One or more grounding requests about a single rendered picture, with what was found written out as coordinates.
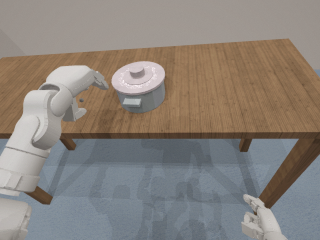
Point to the left robot forearm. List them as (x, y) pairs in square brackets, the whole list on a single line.
[(36, 132)]

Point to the knob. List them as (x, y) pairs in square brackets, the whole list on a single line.
[(136, 70)]

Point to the left robot upper arm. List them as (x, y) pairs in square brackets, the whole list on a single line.
[(14, 219)]

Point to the right robot hand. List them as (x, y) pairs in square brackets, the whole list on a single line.
[(257, 226)]

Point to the table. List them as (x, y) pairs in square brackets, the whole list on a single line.
[(262, 89)]

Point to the pot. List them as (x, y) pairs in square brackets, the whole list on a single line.
[(144, 102)]

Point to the left robot hand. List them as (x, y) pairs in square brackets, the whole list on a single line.
[(77, 78)]

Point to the lid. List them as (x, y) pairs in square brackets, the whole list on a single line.
[(152, 78)]

